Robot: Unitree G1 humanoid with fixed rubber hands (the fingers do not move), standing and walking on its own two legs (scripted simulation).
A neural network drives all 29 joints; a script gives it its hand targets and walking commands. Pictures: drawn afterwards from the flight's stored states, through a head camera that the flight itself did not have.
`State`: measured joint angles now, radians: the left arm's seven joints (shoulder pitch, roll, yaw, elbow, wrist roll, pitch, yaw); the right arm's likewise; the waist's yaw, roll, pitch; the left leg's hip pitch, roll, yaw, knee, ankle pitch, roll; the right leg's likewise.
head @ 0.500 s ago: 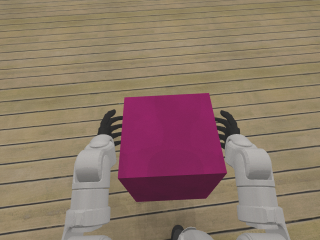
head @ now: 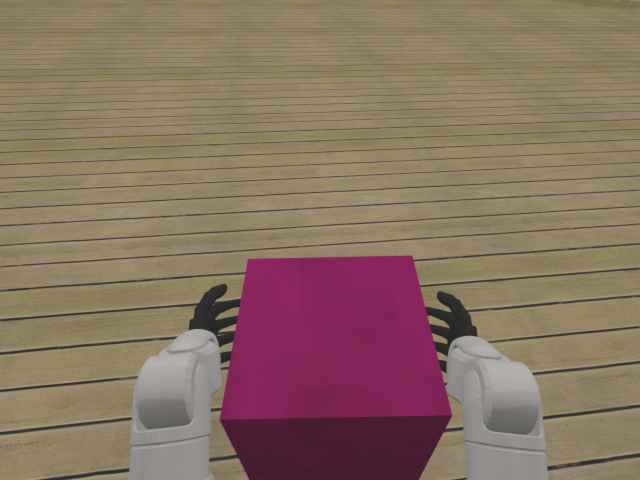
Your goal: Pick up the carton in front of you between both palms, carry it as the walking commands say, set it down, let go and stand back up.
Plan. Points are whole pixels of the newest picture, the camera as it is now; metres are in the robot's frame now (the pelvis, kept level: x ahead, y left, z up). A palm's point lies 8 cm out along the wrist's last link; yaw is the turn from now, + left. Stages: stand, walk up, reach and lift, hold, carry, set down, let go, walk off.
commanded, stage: carry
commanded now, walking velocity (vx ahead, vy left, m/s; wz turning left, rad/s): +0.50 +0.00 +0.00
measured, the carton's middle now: (332, 378) +0.27 +0.00 +0.00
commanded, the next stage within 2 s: none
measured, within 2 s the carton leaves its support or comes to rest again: neither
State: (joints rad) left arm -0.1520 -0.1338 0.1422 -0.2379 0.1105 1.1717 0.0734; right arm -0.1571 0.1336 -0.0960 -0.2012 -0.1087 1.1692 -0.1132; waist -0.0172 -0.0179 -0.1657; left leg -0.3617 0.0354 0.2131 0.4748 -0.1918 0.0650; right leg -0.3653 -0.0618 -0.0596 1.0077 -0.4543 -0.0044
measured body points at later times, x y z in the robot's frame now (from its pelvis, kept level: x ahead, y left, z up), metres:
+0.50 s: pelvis +0.28 -0.04 +0.00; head +0.27 -0.05 +0.45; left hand +0.54 +0.12 +0.06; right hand +0.56 -0.18 +0.05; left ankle +0.18 +0.09 -0.65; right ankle +0.34 -0.12 -0.74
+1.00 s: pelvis +0.57 +0.03 +0.01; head +0.58 +0.04 +0.46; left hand +0.85 +0.18 +0.07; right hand +0.84 -0.12 +0.07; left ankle +0.61 +0.11 -0.74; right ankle +0.52 -0.10 -0.66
